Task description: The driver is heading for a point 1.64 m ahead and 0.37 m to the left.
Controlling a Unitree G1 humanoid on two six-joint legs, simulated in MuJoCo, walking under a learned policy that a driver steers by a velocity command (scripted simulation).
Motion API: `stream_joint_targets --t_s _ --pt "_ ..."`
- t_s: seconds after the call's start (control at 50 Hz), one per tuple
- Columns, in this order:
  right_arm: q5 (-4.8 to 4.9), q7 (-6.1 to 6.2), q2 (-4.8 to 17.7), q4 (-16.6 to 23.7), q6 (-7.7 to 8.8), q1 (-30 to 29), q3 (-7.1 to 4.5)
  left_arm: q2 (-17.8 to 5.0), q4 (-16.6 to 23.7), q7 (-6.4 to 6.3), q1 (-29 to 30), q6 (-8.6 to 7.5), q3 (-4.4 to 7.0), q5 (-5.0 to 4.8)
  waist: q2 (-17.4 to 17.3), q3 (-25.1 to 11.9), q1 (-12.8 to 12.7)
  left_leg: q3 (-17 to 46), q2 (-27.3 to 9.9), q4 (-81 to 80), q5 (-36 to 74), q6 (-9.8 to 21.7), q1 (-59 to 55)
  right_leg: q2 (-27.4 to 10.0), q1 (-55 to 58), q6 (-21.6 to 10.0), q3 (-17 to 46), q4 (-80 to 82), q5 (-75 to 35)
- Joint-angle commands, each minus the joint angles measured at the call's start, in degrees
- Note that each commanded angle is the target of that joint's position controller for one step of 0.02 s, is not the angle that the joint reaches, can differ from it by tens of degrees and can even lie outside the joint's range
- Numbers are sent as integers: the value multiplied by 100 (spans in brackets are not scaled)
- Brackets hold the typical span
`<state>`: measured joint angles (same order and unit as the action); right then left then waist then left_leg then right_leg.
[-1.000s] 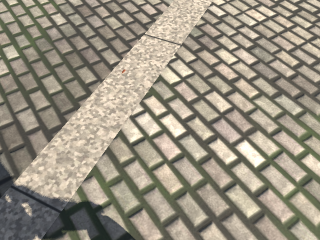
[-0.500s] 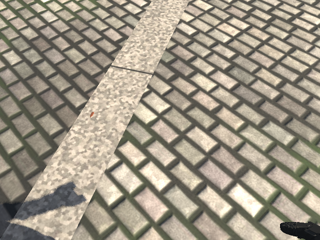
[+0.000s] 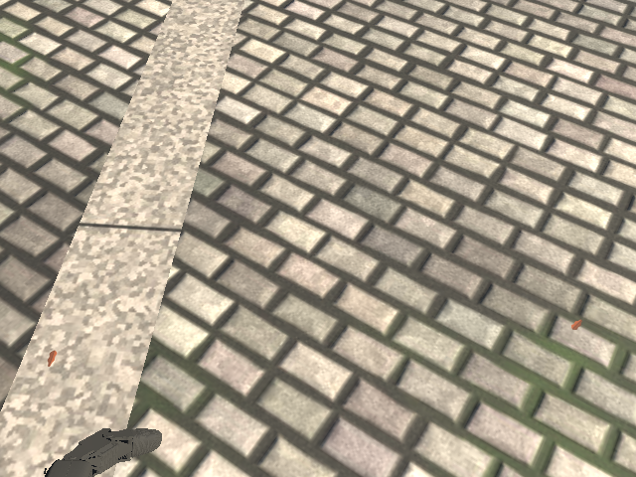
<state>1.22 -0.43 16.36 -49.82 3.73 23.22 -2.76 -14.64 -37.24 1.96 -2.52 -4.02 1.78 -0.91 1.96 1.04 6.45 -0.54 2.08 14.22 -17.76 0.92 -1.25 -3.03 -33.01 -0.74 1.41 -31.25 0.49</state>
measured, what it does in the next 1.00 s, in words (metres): walks ahead, turning left: right foot, then left foot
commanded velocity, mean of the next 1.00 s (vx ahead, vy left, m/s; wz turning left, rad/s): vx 0.50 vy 0.00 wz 0.30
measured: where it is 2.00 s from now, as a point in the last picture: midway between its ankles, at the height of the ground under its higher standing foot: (177, 241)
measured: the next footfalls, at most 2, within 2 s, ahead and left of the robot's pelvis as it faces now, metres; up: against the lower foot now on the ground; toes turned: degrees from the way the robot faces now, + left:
right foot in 0.06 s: +0.21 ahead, -0.13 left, +0.00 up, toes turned -1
left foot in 0.60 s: +0.50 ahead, +0.13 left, +0.00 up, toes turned +11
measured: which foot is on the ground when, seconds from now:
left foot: down 0.00-0.06, up 0.08-0.58, down 0.60-1.00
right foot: up 0.00-0.04, down 0.06-0.60, up 0.62-1.00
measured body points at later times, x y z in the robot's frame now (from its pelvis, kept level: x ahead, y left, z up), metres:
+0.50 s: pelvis +0.27 -0.02 +0.00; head +0.30 -0.02 +0.45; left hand +0.27 +0.26 -0.12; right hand +0.48 -0.25 -0.10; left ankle +0.45 +0.14 -0.70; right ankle +0.17 -0.13 -0.74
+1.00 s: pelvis +0.55 +0.06 +0.00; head +0.58 +0.08 +0.45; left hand +0.68 +0.36 -0.08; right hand +0.70 -0.20 -0.10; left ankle +0.46 +0.12 -0.74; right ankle +0.78 -0.03 -0.70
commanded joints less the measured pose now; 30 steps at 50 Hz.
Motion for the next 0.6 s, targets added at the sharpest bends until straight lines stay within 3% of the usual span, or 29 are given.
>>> stream_joint_targets --t_s 0.02,0.04,0.06,0.08,0.1,0.12,0.14,0.16,0.18,0.2,0.26,0.32,0.4,0.46,0.52,0.56,0.58,0.6 --pt "20 61 1095 178 -34 -34 -262 -592 471 46 240 -131 193 2 -705 86 -399 777 -1619 170 3089 796 -24 166 466 -231 -144 284 341" --pt "33 78 1112 186 -59 -134 -260 -734 319 24 -285 -132 280 34 -678 -231 -725 580 -1458 781 3966 684 43 316 1269 -369 -301 469 301" --pt "-6 91 984 225 -66 -150 -203 -1008 71 -29 -1141 -119 415 62 -565 -818 -1106 354 -1179 1817 4106 519 493 215 2586 -564 -219 411 168" --pt "-194 109 639 408 -40 -134 -59 -1463 -100 -101 -2211 -77 525 117 265 -1736 -1443 77 -775 3719 2205 292 1721 -1005 4310 -967 1192 206 -77" --pt "-101 61 118 442 80 577 89 -1696 -198 -50 -2265 -56 548 102 1700 -2290 -1025 313 116 5325 -1476 38 3726 -1975 5656 -1815 3752 968 1289" --pt "18 20 769 390 168 145 -54 -1134 -157 -47 -2140 -45 412 24 944 -1787 -1235 768 -233 5859 -1496 79 4385 -1795 5311 -1626 3755 1294 2126" --pt "100 -12 945 553 225 -404 -115 -964 -135 -61 -1769 -52 341 13 641 -1005 -1185 622 -482 5809 -929 129 4615 -1590 4576 -1418 2928 1420 1888" --pt "55 8 852 582 238 -660 -102 -896 -110 -54 -1440 -56 307 60 176 -627 -1020 493 -711 5569 -436 95 4409 -1356 3841 -1326 2381 1561 1258" --pt "-35 16 796 597 220 -755 -121 -778 -104 -34 -1209 -66 277 104 95 -354 -865 468 -845 5267 -146 38 4217 -1174 3284 -1308 1992 1725 695" --pt "-53 7 710 570 173 -641 -120 -702 -108 -30 -1091 -91 252 151 216 -326 -687 507 -957 5121 51 0 3885 -1056 2919 -1288 1731 1882 352" --pt "-59 23 443 537 16 -600 -74 -761 -261 -38 -1067 -194 285 94 230 -207 -513 437 -1019 4663 356 -154 3735 -990 2457 -1377 1132 2240 -193" --pt "-58 7 373 663 -30 -1109 -46 -888 -456 -105 -1229 -218 331 139 85 12 -653 494 -1032 3816 1296 -217 4028 -931 2475 -1271 548 2439 -354" --pt "-19 -90 281 850 20 -1781 -1 -1006 -658 -162 -1422 -212 344 129 50 187 -927 332 -795 2607 2381 -107 3763 -825 2579 -1008 -162 2566 -369" --pt "-1 -170 266 1078 25 -2230 18 -1059 -874 -185 -1690 -146 365 81 -7 325 -1097 277 -711 2156 2405 9 3939 -1020 3173 -937 -374 2467 -432" --pt "-11 -279 304 1298 20 -2461 3 -1108 -1004 -220 -1766 -17 396 37 29 359 -1090 105 -600 1922 1742 198 4120 -1220 3873 -799 -525 2052 -1142" --pt "-32 -326 453 1363 6 -2239 -75 -1256 -976 -282 -1639 78 437 26 220 89 -878 -255 -299 1922 1109 385 3587 -1220 4082 -647 -719 1343 -2973" --pt "-39 -325 607 1298 -13 -1789 -170 -1323 -948 -327 -1581 136 454 30 309 -233 -612 -437 -75 1919 897 507 2940 -1161 4052 -549 -848 631 -3920" --pt "-20 -284 873 1085 -25 -923 -339 -1289 -900 -379 -1523 190 431 36 192 -705 -156 -477 153 1635 1144 701 1719 -947 3641 -367 -1058 -520 -4108"
Keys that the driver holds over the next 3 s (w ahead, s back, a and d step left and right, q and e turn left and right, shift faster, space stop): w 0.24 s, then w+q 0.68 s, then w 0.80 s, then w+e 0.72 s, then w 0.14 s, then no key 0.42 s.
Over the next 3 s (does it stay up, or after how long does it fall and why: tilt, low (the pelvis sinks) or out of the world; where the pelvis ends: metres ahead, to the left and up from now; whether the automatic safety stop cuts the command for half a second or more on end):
stays up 1.55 0.38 0.00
